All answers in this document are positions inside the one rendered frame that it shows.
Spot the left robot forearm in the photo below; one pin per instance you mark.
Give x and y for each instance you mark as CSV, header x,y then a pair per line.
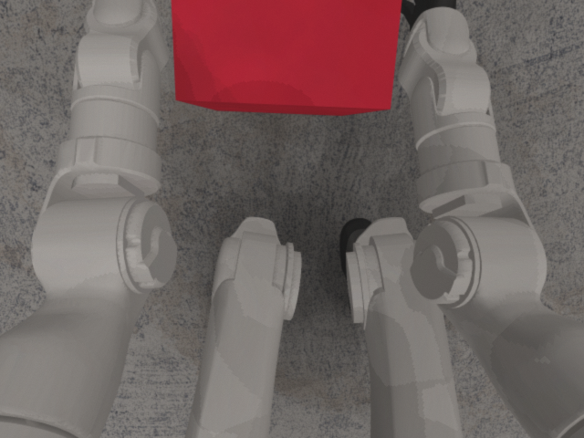
x,y
115,107

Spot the right robot foot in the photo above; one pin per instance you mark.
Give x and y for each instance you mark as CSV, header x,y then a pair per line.
x,y
349,234

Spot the right robot hand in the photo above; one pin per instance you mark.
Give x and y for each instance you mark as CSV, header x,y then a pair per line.
x,y
412,12

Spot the robot left upper arm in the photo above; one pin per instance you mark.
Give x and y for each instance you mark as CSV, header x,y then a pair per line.
x,y
98,260

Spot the carton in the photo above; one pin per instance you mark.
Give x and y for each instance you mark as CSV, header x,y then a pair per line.
x,y
315,57

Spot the right robot forearm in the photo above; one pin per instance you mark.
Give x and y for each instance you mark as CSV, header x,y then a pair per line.
x,y
453,123

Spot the robot right upper arm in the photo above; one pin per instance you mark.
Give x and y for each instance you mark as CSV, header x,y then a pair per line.
x,y
486,275

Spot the right robot thigh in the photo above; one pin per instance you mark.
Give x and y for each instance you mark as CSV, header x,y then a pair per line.
x,y
412,392

